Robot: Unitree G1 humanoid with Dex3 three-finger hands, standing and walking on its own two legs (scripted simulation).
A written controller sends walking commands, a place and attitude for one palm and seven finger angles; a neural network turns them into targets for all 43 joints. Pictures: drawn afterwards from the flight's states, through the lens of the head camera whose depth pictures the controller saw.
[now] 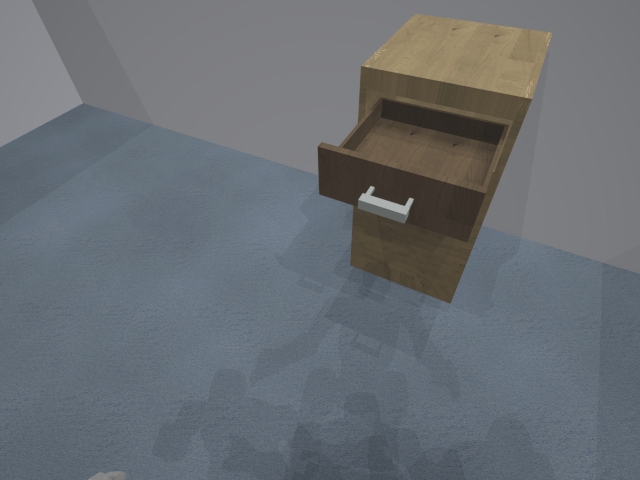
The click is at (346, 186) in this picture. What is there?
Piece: drawer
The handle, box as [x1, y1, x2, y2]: [358, 186, 413, 222]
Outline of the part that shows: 358,199 358,208 401,222 404,222 406,219 409,207 413,200 412,198 409,198 406,204 403,206 370,195 374,189 374,187 370,186 365,194 362,193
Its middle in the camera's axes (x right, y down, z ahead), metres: +0.14 -0.08 +0.84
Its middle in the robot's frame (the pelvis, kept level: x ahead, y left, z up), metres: +0.68 -0.10 -0.08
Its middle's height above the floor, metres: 0.69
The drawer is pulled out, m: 0.29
